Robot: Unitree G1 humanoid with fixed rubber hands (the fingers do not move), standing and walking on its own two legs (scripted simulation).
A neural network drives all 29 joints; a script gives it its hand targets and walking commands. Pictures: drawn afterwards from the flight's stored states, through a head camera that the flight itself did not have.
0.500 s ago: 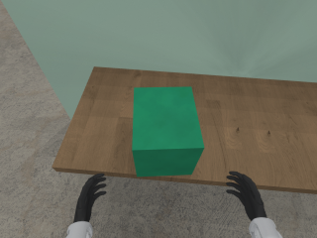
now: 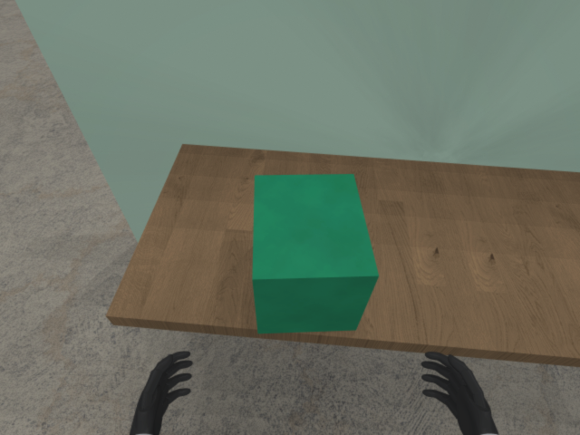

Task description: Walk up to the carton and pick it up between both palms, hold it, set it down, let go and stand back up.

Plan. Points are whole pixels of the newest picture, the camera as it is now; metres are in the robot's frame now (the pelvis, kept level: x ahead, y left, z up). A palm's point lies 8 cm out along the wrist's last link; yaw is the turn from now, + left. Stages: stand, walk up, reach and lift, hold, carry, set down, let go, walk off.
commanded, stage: set down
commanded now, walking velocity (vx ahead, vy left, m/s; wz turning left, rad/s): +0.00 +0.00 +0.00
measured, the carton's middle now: (305, 253) +0.46 +0.00 -0.09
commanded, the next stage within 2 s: let go in 1.20 s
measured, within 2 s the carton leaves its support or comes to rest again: neither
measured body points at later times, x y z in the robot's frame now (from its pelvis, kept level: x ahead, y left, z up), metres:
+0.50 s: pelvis +0.02 -0.01 +0.00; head +0.02 +0.01 +0.45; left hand +0.17 +0.21 -0.09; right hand +0.18 -0.22 -0.08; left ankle -0.01 +0.12 -0.74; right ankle +0.00 -0.12 -0.74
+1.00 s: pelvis +0.01 -0.01 +0.00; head +0.02 +0.01 +0.45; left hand +0.17 +0.21 -0.09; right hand +0.16 -0.23 -0.09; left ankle -0.01 +0.12 -0.74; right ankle +0.00 -0.12 -0.74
